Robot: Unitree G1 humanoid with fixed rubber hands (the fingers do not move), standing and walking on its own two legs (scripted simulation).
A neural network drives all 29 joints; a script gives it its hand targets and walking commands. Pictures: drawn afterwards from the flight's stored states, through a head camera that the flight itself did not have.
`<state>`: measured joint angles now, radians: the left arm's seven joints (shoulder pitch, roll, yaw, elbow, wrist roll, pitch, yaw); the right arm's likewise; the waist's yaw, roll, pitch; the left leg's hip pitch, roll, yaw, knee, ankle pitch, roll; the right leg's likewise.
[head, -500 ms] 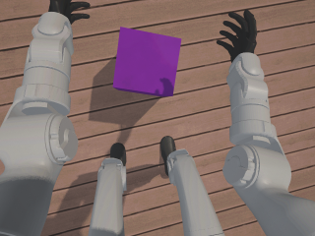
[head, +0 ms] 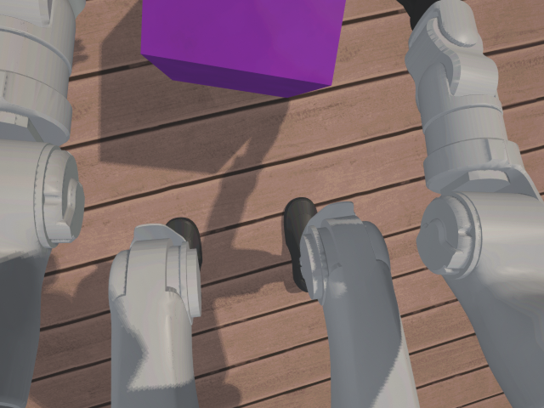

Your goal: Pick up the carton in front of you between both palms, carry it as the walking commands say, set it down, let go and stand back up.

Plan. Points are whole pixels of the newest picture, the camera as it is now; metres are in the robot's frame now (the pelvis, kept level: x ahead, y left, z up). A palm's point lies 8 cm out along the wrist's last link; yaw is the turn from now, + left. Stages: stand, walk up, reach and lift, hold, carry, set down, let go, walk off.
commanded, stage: reach and lift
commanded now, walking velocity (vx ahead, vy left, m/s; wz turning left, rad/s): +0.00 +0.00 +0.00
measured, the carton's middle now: (242, 6) +0.57 -0.02 -0.30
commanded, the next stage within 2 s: none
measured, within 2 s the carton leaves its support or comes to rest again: leaves its support in 1.14 s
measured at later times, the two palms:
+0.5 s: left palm out of the picture +0.60 +0.16 -0.23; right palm (384, 7) +0.55 -0.19 -0.23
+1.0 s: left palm out of the picture +0.59 +0.13 -0.23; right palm (373, 5) +0.55 -0.17 -0.22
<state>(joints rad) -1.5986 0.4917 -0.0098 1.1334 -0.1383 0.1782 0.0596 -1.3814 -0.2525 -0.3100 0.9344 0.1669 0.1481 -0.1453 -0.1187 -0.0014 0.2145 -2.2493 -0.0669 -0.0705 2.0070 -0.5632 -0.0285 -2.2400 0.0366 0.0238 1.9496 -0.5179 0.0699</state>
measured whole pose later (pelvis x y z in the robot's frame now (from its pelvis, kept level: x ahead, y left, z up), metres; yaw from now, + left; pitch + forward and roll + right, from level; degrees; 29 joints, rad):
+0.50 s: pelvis +0.00 +0.00 -0.05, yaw +0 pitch +37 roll -4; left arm -1.72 0.50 -0.10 1.25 -0.21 0.11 0.05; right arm -1.55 -0.27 -0.26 1.12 0.18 0.08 -0.14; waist -0.10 -0.02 0.45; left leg -2.25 -0.04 -0.06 2.25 -0.64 -0.02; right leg -2.24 0.02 0.00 2.18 -0.59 0.06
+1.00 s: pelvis +0.00 +0.00 -0.06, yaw +0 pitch +35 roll -3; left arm -1.69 0.38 0.09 1.18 -0.04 0.20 0.03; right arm -1.53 -0.22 -0.40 0.99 0.02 0.22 -0.07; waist -0.08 -0.01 0.46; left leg -2.23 -0.06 -0.05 2.25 -0.64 -0.01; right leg -2.22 0.03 0.02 2.20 -0.59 0.07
